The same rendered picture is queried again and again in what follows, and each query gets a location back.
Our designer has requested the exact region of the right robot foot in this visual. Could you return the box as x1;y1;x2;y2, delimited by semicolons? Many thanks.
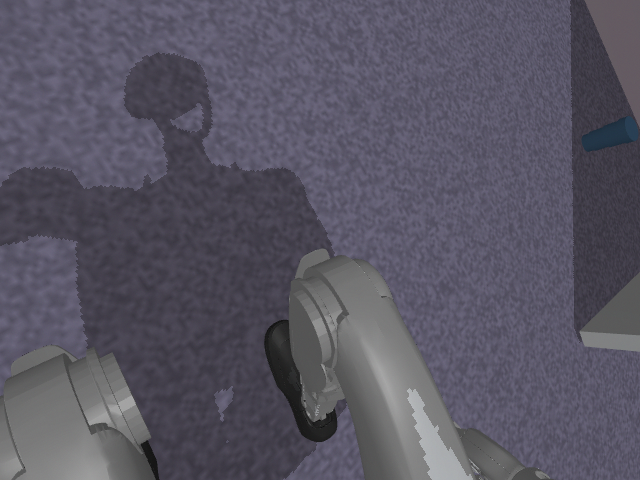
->
264;320;337;442

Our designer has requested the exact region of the right robot hand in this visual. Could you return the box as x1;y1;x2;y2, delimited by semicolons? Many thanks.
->
453;421;526;480

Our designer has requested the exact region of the left robot foot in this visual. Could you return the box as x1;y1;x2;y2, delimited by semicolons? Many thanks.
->
141;440;159;480

